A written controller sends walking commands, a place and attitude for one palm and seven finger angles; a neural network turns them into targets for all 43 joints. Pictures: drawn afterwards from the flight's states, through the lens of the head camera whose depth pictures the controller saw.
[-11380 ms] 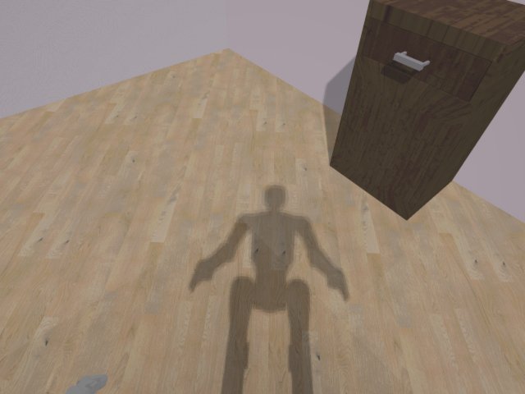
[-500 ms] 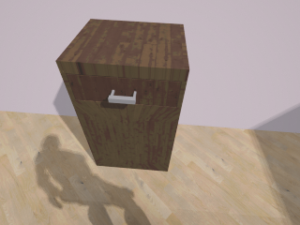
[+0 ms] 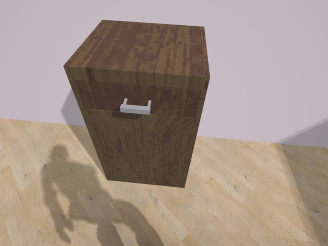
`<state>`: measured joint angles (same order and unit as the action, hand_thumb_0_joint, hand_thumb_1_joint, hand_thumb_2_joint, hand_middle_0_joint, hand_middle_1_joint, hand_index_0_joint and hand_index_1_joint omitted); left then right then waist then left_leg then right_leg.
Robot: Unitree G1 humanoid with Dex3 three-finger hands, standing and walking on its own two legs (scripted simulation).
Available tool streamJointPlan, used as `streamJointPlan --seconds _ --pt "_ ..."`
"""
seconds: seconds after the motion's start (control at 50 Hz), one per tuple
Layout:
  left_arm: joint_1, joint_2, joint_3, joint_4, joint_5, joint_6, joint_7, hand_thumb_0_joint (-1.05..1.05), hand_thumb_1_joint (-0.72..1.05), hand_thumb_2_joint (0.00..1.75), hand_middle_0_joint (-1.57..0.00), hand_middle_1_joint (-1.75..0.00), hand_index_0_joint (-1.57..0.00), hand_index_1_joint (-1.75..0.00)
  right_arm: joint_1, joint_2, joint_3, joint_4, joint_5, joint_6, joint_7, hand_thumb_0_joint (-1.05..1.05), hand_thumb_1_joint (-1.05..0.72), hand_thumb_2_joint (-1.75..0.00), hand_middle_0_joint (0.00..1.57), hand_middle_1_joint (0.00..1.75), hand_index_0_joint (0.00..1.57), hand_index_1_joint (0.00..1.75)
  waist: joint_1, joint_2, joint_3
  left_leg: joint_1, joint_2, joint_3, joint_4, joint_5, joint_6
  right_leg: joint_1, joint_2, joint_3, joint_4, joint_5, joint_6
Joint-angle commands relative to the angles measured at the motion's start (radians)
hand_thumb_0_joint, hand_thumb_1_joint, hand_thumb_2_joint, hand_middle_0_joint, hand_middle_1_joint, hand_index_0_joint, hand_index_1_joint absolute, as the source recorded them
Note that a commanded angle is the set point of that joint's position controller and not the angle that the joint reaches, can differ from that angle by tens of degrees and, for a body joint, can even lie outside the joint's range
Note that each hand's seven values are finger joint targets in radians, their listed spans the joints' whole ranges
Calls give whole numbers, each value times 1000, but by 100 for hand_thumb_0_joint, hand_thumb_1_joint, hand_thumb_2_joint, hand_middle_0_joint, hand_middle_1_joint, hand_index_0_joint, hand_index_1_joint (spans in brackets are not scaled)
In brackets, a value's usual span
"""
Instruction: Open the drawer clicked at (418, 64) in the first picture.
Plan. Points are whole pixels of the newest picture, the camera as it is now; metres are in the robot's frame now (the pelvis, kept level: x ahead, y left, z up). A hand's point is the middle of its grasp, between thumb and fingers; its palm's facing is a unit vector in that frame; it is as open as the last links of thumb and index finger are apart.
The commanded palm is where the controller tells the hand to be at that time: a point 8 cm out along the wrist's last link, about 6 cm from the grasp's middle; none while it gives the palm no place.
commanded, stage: look again from close up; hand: left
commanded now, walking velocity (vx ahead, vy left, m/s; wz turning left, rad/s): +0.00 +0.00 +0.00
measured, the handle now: (136, 105) +0.61 +0.15 -0.04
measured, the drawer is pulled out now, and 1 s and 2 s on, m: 0.00 0.00 0.00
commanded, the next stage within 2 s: shuffle to correct the standing spot in 0.36 s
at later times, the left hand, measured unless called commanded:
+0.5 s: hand out of the picture +0.03 +0.14 -0.18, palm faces +0.03 -0.99 -0.15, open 7.4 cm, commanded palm none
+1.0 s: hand out of the picture +0.07 +0.14 -0.18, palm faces +0.04 -0.98 -0.19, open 7.3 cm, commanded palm none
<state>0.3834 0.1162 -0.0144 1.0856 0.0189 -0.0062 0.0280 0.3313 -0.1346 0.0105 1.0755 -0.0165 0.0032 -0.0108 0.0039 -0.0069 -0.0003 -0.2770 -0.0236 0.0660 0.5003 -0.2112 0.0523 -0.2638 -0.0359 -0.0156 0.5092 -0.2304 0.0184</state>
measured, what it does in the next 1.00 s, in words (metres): shifts its weight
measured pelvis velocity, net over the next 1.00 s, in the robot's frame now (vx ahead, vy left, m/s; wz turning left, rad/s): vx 0.07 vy -0.02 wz -0.01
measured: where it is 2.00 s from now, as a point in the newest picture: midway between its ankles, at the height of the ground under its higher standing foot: outside the picture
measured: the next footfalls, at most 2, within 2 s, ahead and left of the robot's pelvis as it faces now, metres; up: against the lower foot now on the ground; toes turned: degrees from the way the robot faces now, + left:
none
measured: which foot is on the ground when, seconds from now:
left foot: down 0.00-1.00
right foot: down 0.00-1.00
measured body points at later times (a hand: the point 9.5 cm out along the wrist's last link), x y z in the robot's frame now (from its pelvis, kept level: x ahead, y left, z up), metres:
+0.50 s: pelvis +0.04 -0.01 +0.00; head +0.04 -0.01 +0.45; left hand +0.03 +0.19 -0.16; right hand +0.03 -0.23 -0.16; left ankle +0.04 +0.09 -0.74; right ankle +0.03 -0.14 -0.74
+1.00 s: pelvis +0.07 -0.02 +0.00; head +0.10 -0.02 +0.45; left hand +0.07 +0.19 -0.16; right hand +0.08 -0.25 -0.16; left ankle +0.04 +0.09 -0.74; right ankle +0.03 -0.14 -0.73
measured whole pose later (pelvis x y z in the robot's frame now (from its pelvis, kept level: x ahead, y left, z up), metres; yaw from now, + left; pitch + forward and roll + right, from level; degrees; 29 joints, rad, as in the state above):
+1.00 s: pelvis +0.07 -0.02 +0.00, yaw -1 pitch +1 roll +1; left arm 0.31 0.13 0.01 1.07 0.01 0.00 0.05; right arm 0.27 -0.14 -0.01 1.08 -0.01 -0.01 -0.05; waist 0.01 -0.01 0.04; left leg -0.20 0.00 0.07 0.51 -0.33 0.01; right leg -0.20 -0.01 -0.02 0.56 -0.35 -0.01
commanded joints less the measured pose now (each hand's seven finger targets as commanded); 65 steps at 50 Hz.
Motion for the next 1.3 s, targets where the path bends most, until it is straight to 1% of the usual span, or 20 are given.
streamJointPlan --seconds 0.0,0.2,0.44,0.52,0.6,0.64,0.68,0.74,0.78,0.84,0.92,1.04,1.06,1.08,1.1,1.14,1.16,1.2,1.22,1.28 --pt "63 87 21 -32 3 -19 6 0 90 90 -20 -30 -20 -30 48 -103 -24 -37 1 -24 -10 0 -90 -90 20 30 20 30 -4 4 96 -74 117 -163 -172 -215 4 -30 -52 83 -109 -114 -57" --pt "40 85 23 -28 0 -26 9 0 90 90 -20 -30 -20 -30 48 -84 -16 -12 4 -37 -16 0 -90 -90 20 30 20 30 -1 -2 58 -9 114 -119 -110 13 -2 21 -61 82 -96 46 -59" --pt "28 87 22 -15 -3 -24 8 0 90 90 -20 -30 -20 -30 34 -83 -13 10 4 -36 -20 0 -90 -90 20 30 20 30 2 -3 56 30 118 -110 -106 79 -4 47 -64 68 -101 102 -57" --pt "32 92 31 -16 5 -18 -4 0 90 90 -20 -30 -20 -30 45 -102 -22 15 -4 -30 -14 0 -90 -90 20 30 20 30 -1 3 97 -6 123 -128 -124 -201 12 3 -44 62 -93 -171 -74" --pt "54 90 39 -21 10 -17 -15 0 90 90 -20 -30 -20 -30 42 -110 -34 1 -6 -28 -11 0 -90 -90 20 30 20 30 4 19 158 -67 138 -166 -144 -335 33 -28 -29 58 -73 -246 -88" --pt "66 80 39 -19 8 -24 -13 0 90 90 -20 -30 -20 -30 40 -94 -28 -3 -3 -36 -14 0 -90 -90 20 30 20 30 10 5 150 -63 127 -145 -100 -181 29 -2 -40 78 -73 -126 -91" --pt "85 82 38 -5 4 -32 -5 0 90 90 -20 -30 -20 -30 47 -77 -18 0 0 -46 -20 0 -90 -90 20 30 20 30 9 -31 90 -7 107 -86 -22 77 13 52 -65 86 -56 131 -89" --pt "87 86 33 0 -5 -36 8 0 90 90 -20 -30 -20 -30 66 -71 -13 14 6 -50 -35 0 -90 -90 20 30 20 30 -1 -6 19 85 112 -72 12 378 -6 95 -76 67 -8 509 -71" --pt "75 98 34 -4 -10 -34 17 0 90 90 -20 -30 -20 -30 68 -77 -16 15 11 -44 -44 0 -90 -90 20 30 20 30 -4 20 -12 131 120 -70 13 516 -12 112 -83 62 3 607 -57" --pt "59 110 43 -26 -8 -21 26 0 90 90 -20 -30 -20 -30 70 -91 -27 3 13 -33 -50 0 -90 -90 20 30 20 30 -6 24 -20 158 134 -68 25 645 -9 94 -75 49 35 583 -49" --pt "27 108 49 -56 -5 -8 27 0 90 90 -20 -30 -20 -30 50 -104 -39 -12 10 -23 -50 0 -90 -90 20 30 20 30 -4 18 -36 175 151 -80 15 623 0 67 -66 48 41 467 -46" --pt "7 116 49 -68 -3 -5 21 0 90 90 -20 -30 -20 -30 6 -94 -37 -29 5 -21 -41 0 -90 -90 20 30 20 30 3 7 -58 133 134 -81 -5 426 -6 100 -79 75 6 434 -59" --pt "47 179 55 -52 0 -14 53 0 90 90 -20 -30 -20 -30 -110 -163 -58 -118 26 -19 -24 0 -90 -90 20 30 20 30 25 -63 30 44 149 -41 172 315 -44 45 -127 124 -71 667 -29" --pt "2 195 50 -108 0 -23 46 0 90 90 -20 -30 -20 -30 -77 -95 -51 -150 17 -9 -11 0 -90 -90 20 30 20 30 -8 -163 9 -42 70 -44 169 -128 -41 78 -176 190 -93 542 -77" --pt "-31 198 43 -112 3 -28 37 0 90 90 -20 -30 -20 -30 -92 -73 -44 -141 10 2 -4 0 -90 -90 20 30 20 30 0 -178 22 -25 64 -23 157 -191 -40 49 -191 202 -128 404 -105" --pt "-86 194 39 -144 4 -30 32 0 90 90 -20 -30 -20 -30 -33 -87 -42 -141 5 1 1 0 -90 -90 20 30 20 30 -40 -103 -2 34 56 -28 87 -135 -40 6 -158 165 -116 191 -133" --pt "-105 196 40 -154 -2 -29 30 0 90 90 -20 -30 -20 -30 -8 -95 -40 -128 5 -6 1 0 -90 -90 20 30 20 30 -52 -29 -12 79 69 -47 25 -56 -35 -14 -126 139 -83 119 -118" --pt "-103 177 37 -170 -3 -15 26 0 90 90 -20 -30 -20 -30 -13 -138 -38 -132 -3 -23 2 0 -90 -90 20 30 20 30 -23 153 16 29 151 -148 -53 72 3 -8 -32 60 -18 -30 -73" --pt "-93 175 35 -161 -4 -6 24 0 90 90 -20 -30 -20 -30 -44 -150 -34 -137 -5 -21 0 0 -90 -90 20 30 20 30 -7 199 45 -19 168 -182 -100 26 18 14 -6 30 -10 -98 -60" --pt "-83 170 24 -141 -1 0 9 0 90 90 -20 -30 -20 -30 -84 -163 -30 -158 -3 -16 -3 0 -90 -90 20 30 20 30 6 69 133 -120 139 -185 -169 -224 10 22 -8 49 -57 -128 -58"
